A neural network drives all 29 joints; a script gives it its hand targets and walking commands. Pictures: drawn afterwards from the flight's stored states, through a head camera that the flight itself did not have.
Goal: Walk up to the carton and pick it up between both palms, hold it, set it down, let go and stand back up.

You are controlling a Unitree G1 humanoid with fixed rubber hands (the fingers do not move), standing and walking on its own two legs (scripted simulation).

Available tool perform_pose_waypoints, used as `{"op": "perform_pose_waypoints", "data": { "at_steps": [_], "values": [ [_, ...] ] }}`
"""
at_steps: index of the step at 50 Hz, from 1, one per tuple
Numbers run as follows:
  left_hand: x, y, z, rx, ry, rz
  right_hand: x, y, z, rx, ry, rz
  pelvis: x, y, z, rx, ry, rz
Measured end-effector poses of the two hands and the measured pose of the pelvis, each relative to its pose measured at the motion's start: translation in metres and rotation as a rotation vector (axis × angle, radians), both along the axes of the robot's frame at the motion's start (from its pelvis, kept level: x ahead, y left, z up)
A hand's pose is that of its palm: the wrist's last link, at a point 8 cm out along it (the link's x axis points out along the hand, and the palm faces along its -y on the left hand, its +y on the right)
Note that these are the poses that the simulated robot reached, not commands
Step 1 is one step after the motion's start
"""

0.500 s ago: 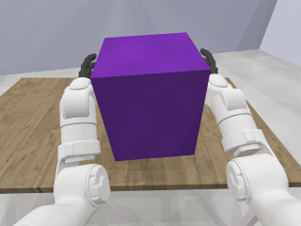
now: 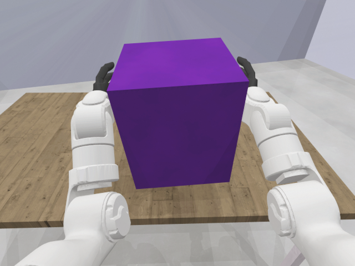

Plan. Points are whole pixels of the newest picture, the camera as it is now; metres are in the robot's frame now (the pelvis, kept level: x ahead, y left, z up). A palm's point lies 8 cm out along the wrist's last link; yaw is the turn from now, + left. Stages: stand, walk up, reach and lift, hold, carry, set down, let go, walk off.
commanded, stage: hold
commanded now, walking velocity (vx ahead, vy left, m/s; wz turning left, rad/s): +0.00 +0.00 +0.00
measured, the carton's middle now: (177, 114) +0.36 +0.00 +0.22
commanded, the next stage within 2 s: none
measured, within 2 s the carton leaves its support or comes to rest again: neither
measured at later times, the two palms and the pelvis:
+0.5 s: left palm (103, 99) +0.37 +0.15 +0.26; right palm (246, 94) +0.37 -0.15 +0.26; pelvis +0.00 +0.00 +0.00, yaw +0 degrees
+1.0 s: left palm (103, 98) +0.37 +0.15 +0.26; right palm (245, 94) +0.37 -0.15 +0.26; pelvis +0.00 +0.00 +0.00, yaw +0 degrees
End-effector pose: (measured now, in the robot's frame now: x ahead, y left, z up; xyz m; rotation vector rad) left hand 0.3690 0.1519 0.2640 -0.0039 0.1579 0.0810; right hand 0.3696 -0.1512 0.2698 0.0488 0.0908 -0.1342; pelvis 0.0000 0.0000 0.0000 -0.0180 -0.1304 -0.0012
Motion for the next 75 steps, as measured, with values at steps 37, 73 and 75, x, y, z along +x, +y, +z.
{"op": "perform_pose_waypoints", "data": {
  "at_steps": [37, 73, 75],
  "values": [
    [0.0028, 0.0002, -0.0019, 0.002, -0.007, 0.003, 0.0033, 0.0003, -0.0022, -0.009, -0.002, 0.003, 0.0032, -0.0013, 0.0002, -0.002, 0.006, 0.003],
    [0.0033, -0.0007, 0.0009, -0.002, -0.002, 0.004, 0.003, -0.0006, -0.0023, -0.008, 0.009, 0.002, 0.0022, -0.0025, 0.0004, 0.001, 0.011, -0.001],
    [0.0033, -0.0001, 0.0002, -0.001, 0.0, 0.007, 0.004, 0.0, -0.0021, -0.008, 0.011, 0.005, 0.0025, -0.0028, 0.0004, 0.0, 0.009, 0.0]
  ]
}}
